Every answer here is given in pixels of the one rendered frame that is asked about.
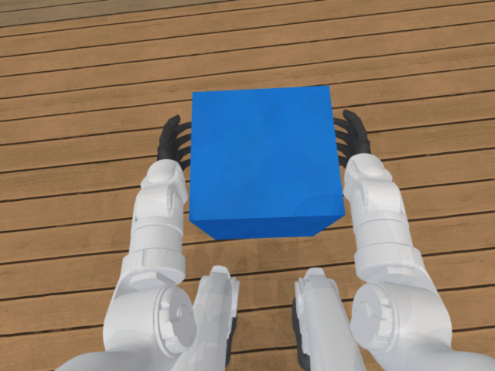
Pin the left robot upper arm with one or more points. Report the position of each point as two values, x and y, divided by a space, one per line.
145 330

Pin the left robot hand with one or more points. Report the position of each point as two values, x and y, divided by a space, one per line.
169 143

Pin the robot right forearm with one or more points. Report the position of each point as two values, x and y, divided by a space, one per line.
385 250

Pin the right robot shin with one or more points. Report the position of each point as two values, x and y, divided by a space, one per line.
303 326

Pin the robot left forearm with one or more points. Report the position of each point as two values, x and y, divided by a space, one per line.
155 253

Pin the robot left foot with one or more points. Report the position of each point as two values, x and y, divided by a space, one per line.
229 340

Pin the right robot upper arm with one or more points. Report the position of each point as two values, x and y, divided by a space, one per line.
406 328

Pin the right robot hand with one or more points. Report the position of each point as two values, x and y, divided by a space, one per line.
356 138

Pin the carton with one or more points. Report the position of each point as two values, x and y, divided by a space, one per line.
264 163

